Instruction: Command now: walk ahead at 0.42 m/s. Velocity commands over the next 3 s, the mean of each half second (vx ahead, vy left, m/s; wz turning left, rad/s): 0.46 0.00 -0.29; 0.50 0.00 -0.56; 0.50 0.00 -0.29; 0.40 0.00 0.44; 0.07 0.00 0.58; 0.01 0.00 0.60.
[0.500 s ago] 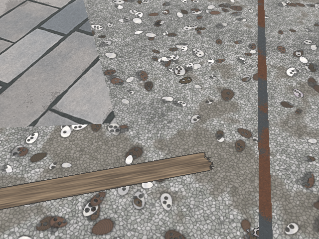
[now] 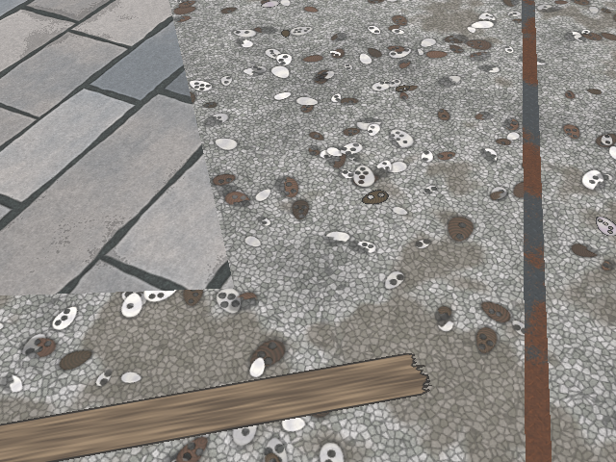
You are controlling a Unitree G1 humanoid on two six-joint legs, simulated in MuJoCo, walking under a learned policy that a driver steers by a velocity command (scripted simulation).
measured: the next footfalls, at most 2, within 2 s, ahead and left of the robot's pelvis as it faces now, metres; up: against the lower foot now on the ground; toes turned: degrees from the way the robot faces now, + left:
left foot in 0.28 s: +0.34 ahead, +0.16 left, +0.00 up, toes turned -3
right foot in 0.84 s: +0.54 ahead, -0.17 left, +0.00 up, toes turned -27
